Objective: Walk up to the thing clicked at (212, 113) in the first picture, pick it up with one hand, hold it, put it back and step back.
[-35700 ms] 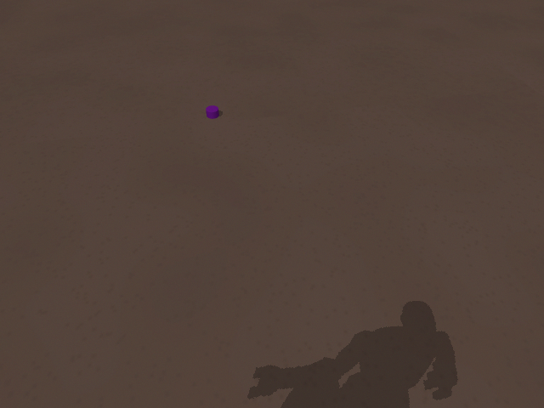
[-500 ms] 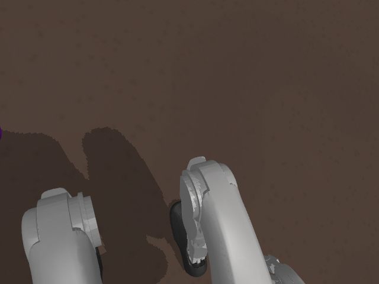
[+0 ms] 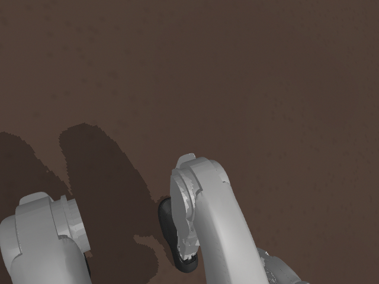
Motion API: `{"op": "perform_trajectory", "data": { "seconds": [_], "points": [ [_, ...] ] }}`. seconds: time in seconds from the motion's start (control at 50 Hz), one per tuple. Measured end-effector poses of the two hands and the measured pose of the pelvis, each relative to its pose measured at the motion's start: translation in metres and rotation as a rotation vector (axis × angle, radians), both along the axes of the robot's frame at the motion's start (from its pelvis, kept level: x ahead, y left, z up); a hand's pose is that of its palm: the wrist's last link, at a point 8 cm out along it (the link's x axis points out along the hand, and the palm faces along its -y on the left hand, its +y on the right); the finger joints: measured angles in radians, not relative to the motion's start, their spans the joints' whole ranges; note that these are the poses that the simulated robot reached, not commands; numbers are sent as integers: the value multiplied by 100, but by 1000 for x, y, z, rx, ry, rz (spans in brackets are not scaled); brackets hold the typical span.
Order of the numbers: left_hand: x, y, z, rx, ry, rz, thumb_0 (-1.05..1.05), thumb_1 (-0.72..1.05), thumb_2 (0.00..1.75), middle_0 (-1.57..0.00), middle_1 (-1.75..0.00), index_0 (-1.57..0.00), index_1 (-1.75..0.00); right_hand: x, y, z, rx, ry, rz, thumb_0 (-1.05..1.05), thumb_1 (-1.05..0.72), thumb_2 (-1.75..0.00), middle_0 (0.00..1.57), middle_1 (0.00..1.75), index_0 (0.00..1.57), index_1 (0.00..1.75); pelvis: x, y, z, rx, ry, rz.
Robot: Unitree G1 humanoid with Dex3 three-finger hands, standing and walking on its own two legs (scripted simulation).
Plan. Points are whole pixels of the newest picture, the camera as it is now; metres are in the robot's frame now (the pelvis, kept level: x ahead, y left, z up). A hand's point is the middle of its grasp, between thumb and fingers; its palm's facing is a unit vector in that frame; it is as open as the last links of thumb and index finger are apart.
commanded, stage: rest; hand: left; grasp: from above
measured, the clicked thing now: out of the picture +0.44 +0.33 -0.26
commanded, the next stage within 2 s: open in 0.56 s
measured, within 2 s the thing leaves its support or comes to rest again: rests again in 0.24 s
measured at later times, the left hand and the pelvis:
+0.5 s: hand out of the picture +0.43 +0.33 -0.25, palm faces -0.45 -0.16 -0.88, open 9.9 cm; pelvis +0.00 +0.01 +0.00, yaw -2 degrees
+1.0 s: hand out of the picture +0.43 +0.33 -0.25, palm faces -0.44 -0.16 -0.88, open 11.6 cm; pelvis -0.01 +0.01 +0.00, yaw -2 degrees
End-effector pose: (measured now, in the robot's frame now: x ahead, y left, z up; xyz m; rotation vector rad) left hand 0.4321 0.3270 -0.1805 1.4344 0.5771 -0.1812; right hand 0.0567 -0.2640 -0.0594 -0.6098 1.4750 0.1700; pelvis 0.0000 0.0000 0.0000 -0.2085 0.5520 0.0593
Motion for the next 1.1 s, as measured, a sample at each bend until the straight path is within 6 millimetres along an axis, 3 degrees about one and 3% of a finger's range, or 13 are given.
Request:
{"op": "perform_trajectory", "data": {
  "seconds": [0.4, 0.76, 0.88, 1.1],
  "points": [
    [-1, 2, -16, -10, -1, -7, -4, -4, 56, -57, -69, -70, -67, 0, 7, 12, 4, -3, 78, 0, -91, -90, 20, 30, 21, 30, -4, 4, -1, -26, -37, -9],
    [0, 3, -16, -10, 2, 10, -3, -3, 56, -56, -70, -69, -68, -8, 12, 16, 27, -9, 104, 0, -91, -90, 20, 30, 21, 30, -8, 7, -2, -38, -61, -16],
    [-1, 4, -18, -15, 5, 13, -2, -4, 60, -49, -77, -58, -74, -12, 12, 19, 23, -4, 104, 0, -91, -90, 20, 30, 21, 30, -9, 7, -2, -41, -67, -18],
    [5, 7, -15, 7, -14, 9, -1, -26, 77, -28, -89, -31, -87, -12, 12, 21, 24, 3, 111, 0, -90, -90, 20, 30, 21, 30, -9, 7, -2, -45, -67, -20]
  ]
}}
